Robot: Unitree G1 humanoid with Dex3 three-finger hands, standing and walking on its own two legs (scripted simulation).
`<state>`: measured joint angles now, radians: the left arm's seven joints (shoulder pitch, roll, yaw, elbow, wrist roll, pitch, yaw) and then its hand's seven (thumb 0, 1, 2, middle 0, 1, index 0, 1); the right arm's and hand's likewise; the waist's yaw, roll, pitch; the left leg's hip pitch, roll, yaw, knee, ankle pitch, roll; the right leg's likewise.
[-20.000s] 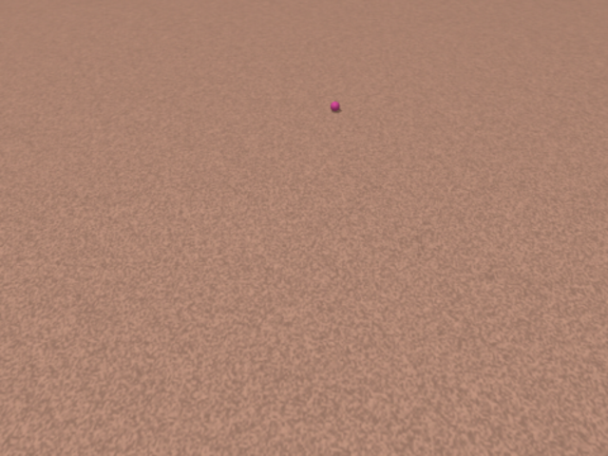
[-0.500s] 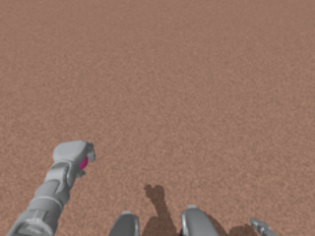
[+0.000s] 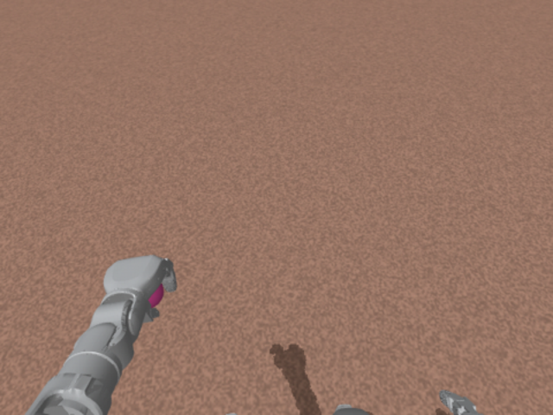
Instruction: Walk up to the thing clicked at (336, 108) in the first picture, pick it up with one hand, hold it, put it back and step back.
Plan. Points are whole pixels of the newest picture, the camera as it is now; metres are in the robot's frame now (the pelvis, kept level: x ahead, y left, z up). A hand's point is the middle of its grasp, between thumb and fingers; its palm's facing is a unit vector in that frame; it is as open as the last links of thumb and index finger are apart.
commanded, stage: hold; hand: left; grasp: from above
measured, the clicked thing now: (146, 292) +0.34 +0.24 -0.09
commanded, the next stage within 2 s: crouch in 1.82 s
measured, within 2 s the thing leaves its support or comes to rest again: neither
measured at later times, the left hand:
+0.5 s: hand (139, 285) +0.33 +0.23 -0.03, palm faces -0.44 -0.04 -0.90, open 6.9 cm
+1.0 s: hand (141, 301) +0.30 +0.21 -0.01, palm faces -0.44 -0.05 -0.89, open 7.1 cm
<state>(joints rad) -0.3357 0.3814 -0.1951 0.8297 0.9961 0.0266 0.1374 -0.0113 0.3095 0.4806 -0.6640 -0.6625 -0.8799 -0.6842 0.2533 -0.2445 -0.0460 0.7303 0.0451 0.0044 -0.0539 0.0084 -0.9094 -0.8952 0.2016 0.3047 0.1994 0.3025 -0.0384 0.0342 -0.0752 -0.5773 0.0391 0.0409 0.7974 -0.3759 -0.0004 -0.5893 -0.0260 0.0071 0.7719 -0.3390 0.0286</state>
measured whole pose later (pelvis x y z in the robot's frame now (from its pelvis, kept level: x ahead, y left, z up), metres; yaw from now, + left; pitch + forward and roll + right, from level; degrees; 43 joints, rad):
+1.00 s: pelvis +0.00 -0.01 +0.03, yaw -1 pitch +2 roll +1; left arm -0.24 0.39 -0.21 0.66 0.99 0.01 -0.01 0.01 0.28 0.58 -0.61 -0.76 -0.82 -0.77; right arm 0.21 -0.26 -0.04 0.66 0.06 0.09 -0.05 0.01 -0.91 -0.90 0.20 0.30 0.20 0.30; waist 0.00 0.05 -0.02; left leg -0.30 0.03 0.06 0.54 -0.27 -0.01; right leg -0.34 -0.02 0.02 0.55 -0.25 0.02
